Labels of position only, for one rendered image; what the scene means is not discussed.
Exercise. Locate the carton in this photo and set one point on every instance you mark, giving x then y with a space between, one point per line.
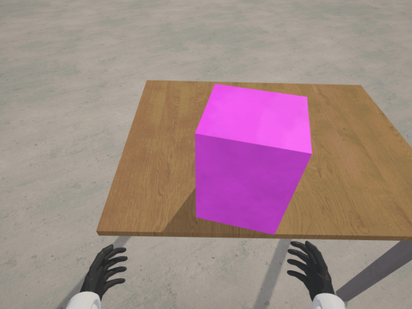
251 149

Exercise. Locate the robot right forearm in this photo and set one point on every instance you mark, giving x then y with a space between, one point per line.
327 301

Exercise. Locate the robot left hand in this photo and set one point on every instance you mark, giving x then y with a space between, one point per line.
96 279

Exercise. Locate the table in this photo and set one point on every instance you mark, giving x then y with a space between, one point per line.
357 184

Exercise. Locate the robot left forearm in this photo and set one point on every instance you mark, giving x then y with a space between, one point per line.
84 300

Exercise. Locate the robot right hand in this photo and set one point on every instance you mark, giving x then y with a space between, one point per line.
317 278

